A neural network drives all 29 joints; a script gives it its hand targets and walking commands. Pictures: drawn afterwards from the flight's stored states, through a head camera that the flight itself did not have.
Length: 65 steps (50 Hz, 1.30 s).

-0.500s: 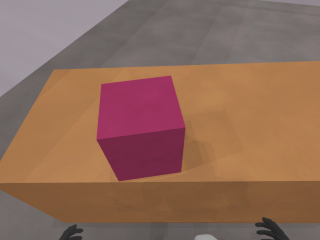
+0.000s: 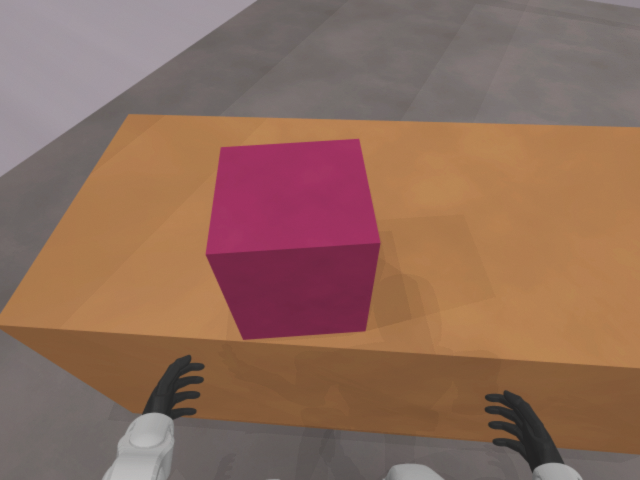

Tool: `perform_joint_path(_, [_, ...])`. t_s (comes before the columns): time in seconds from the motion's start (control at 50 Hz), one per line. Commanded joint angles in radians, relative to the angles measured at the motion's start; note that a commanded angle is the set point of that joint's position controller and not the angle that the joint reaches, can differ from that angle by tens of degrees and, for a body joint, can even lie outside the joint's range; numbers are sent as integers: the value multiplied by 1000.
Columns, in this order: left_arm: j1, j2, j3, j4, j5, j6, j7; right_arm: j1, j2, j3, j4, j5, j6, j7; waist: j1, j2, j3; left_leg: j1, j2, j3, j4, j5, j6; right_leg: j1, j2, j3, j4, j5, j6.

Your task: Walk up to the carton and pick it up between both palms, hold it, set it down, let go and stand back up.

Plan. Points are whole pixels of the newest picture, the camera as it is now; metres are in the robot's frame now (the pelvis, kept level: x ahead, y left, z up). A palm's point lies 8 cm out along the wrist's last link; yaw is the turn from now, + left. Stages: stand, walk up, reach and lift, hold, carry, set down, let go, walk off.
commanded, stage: reach and lift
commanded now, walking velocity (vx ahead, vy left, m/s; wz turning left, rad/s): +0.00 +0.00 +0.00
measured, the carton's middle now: (297, 245) +0.45 +0.05 -0.02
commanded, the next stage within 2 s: none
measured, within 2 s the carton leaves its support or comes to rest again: neither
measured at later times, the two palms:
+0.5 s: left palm (137, 414) +0.20 +0.25 -0.03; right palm (504, 421) +0.18 -0.21 -0.06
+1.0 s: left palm (134, 394) +0.22 +0.26 -0.03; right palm (465, 370) +0.24 -0.17 -0.04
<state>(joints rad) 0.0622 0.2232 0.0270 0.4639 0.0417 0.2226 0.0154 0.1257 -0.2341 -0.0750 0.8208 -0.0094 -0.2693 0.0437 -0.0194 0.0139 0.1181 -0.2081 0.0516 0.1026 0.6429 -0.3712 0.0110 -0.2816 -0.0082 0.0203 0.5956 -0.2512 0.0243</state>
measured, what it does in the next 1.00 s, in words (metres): stands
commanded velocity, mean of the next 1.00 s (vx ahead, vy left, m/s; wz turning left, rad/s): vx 0.00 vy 0.00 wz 0.00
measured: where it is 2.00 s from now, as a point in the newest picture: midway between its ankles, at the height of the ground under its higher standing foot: outside the picture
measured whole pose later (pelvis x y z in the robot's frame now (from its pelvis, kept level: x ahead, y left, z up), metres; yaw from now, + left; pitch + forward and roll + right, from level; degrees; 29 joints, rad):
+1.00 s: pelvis +0.03 +0.00 +0.01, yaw +4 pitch -4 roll -2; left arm 0.04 0.28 -0.02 0.71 -0.17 -0.38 -0.07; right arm 0.05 -0.08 0.02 0.85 0.14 -0.57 -0.07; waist 0.01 0.00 0.07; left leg -0.14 0.03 0.04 0.57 -0.37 0.01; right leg -0.17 -0.03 -0.05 0.50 -0.26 0.02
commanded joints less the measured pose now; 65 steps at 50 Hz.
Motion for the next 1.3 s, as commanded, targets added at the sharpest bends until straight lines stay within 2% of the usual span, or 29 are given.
perform_joint_path(0.0, [-17, 164, 74, -6, 12, -34, -9, 8, -86, -11, -127, -1, 9, -38, 11, 15, -87, -203, -20, 2, -237, 66, 8, 325, 49, -14, -81, 133, -44])
perform_joint_path(0.1, [-85, 173, 71, -58, 2, -79, -26, 35, 10, 22, -188, 18, 15, -58, 13, 59, -10, -162, -29, 18, -259, 68, 9, 298, 15, 17, -140, 83, -47])
perform_joint_path(0.12, [-81, 186, 73, -48, -11, -92, -30, 52, 34, 26, -192, 13, 20, -66, 6, 26, -27, -134, -46, 25, -241, 85, 5, 276, 6, 21, -160, 69, -43])
perform_joint_path(0.18, [-101, 195, 65, -44, -44, -127, -43, 39, 62, 19, -234, 5, 22, -80, -3, 0, -21, -89, -43, 19, -264, 41, 12, 253, -2, 21, -194, -5, -41])
perform_joint_path(0.24, [-74, 217, 84, -19, -68, -166, -58, 58, 95, 48, -284, 14, 14, -101, 17, 0, -66, -53, -54, 20, -256, 65, 19, 244, -13, 34, -208, -30, -33])
perform_joint_path(0.28, [-90, 221, 78, -10, -103, -204, -65, 41, 92, 26, -303, -2, -2, -112, 3, -17, -96, -74, -43, 12, -266, 67, 20, 288, -5, 24, -199, -14, -29])
perform_joint_path(0.32, [-93, 244, 73, 48, -115, -233, -75, 12, 92, 30, -288, -3, -6, -124, 4, -16, -87, -108, -41, 10, -280, 54, 27, 314, 5, 18, -188, -9, -26])
perform_joint_path(0.38, [-89, 228, 54, 53, -149, -295, -80, 13, 105, 22, -261, -13, -37, -136, -5, -27, -104, -104, -37, 2, -266, 109, 5, 332, 8, 8, -176, 47, -33])
perform_joint_path(0.42, [-116, 241, 54, 94, -173, -337, -91, -31, 124, 35, -271, -10, -64, -138, 14, -48, -114, -114, -45, -1, -258, 116, 1, 312, 7, 3, -176, 51, -28])
perform_joint_path(0.44, [-108, 241, 44, 137, -182, -352, -98, -35, 126, 41, -248, -5, -67, -138, 9, -51, -118, -106, -49, -4, -254, 105, 2, 294, 0, 15, -180, 32, -30])
perform_joint_path(0.48, [-113, 239, 46, 143, -179, -383, -98, -25, 137, 62, -209, 6, -82, -142, 11, -39, -129, -74, -51, -13, -244, 169, -4, 307, 4, 17, -174, 78, -29])
perform_joint_path(0.5, [-102, 241, 43, 129, -180, -400, -101, -16, 141, 81, -195, 44, -96, -137, 25, -18, -146, -54, -49, -18, -241, 194, -11, 302, 6, 17, -171, 98, -35])
perform_joint_path(0.56, [-88, 224, 42, 190, -188, -444, -115, -31, 127, 95, -160, 70, -140, -137, 21, -20, -115, -37, -55, -27, -226, 274, -33, 289, 8, 6, -179, 168, -41])
perform_joint_path(0.6, [-113, 223, 44, 165, -177, -481, -115, -55, 128, 94, -135, 84, -173, -141, 26, 21, -145, -19, -66, -30, -214, 305, -40, 277, 7, 10, -169, 189, -43])
perform_joint_path(0.64, [-112, 228, 42, 142, -179, -509, -114, -63, 122, 101, -132, 109, -206, -140, 30, 29, -153, -8, -67, -37, -202, 356, -54, 305, 12, 3, -165, 222, -46])
perform_joint_path(0.68, [-127, 218, 38, 111, -181, -544, -106, -75, 119, 111, -128, 126, -243, -136, 26, 64, -189, 5, -63, -44, -183, 401, -69, 293, 16, -3, -156, 230, -55])
perform_joint_path(0.7, [-103, 199, 31, 85, -179, -564, -98, -77, 108, 107, -146, 133, -268, -129, 38, 97, -194, 6, -62, -45, -177, 442, -82, 287, 24, -13, -148, 243, -62])
perform_joint_path(0.76, [-92, 185, 26, 120, -164, -581, -91, -74, 104, 109, -78, 151, -292, -120, 36, 95, -158, 18, -59, -51, -164, 438, -84, 251, 29, -14, -147, 213, -68])
perform_joint_path(0.82, [-120, 171, 3, 105, -182, -602, -90, -116, 86, 86, -82, 156, -315, -119, 13, 79, -164, 12, -51, -58, -169, 445, -91, 260, 35, -30, -152, 190, -70])
perform_joint_path(0.84, [-129, 158, -3, 82, -180, -614, -85, -129, 83, 83, -80, 155, -325, -115, 20, 106, -171, 13, -50, -63, -167, 445, -97, 242, 38, -32, -148, 182, -76])
perform_joint_path(0.92, [-195, 156, -35, 138, -226, -661, -83, -192, 97, 61, -61, 148, -333, -111, -2, 69, -152, -68, -40, -77, -173, 302, -82, 208, 32, -30, -132, 75, -75])
perform_joint_path(0.94, [-209, 159, -37, 126, -233, -679, -74, -212, 92, 68, -77, 151, -344, -108, 9, 72, -184, -74, -38, -83, -164, 328, -80, 228, 34, -25, -120, 102, -72])
perform_joint_path(0.96, [-205, 156, -51, 125, -248, -694, -74, -212, 102, 68, -80, 154, -349, -107, 0, 53, -193, -80, -36, -81, -157, 346, -79, 234, 36, -26, -114, 129, -69])
perform_joint_path(1.04, [-199, 148, -38, 169, -240, -720, -71, -229, 89, 89, -41, 182, -368, -102, 14, 78, -218, -58, -36, -89, -133, 446, -96, 226, 37, -27, -104, 187, -73])
perform_joint_path(1.08, [-208, 136, -38, 204, -248, -721, -77, -262, 81, 89, -17, 184, -375, -101, 12, 46, -238, -37, -37, -91, -128, 491, -101, 230, 44, -36, -110, 207, -69])
perform_joint_path(1.12, [-247, 146, -32, 217, -246, -712, -81, -294, 69, 90, -12, 187, -366, -114, 9, 53, -240, -37, -39, -97, -126, 473, -100, 217, 46, -30, -114, 183, -68])
perform_joint_path(1.16, [-274, 161, -29, 230, -257, -695, -85, -329, 75, 93, -27, 197, -353, -123, 12, 29, -256, -56, -42, -90, -141, 394, -83, 223, 41, -23, -116, 126, -63])
perform_joint_path(1.2, [-343, 170, -39, 229, -271, -685, -78, -385, 74, 81, -45, 189, -336, -131, 5, 55, -246, -105, -44, -85, -154, 322, -80, 205, 33, -23, -117, 90, -66])
perform_joint_path(1.28, [-468, 186, -36, 164, -295, -648, -57, -467, 66, 77, -81, 202, -272, -124, 15, 74, -304, -94, -35, -85, -174, 321, -81, 214, 31, -29, -123, 72, -68])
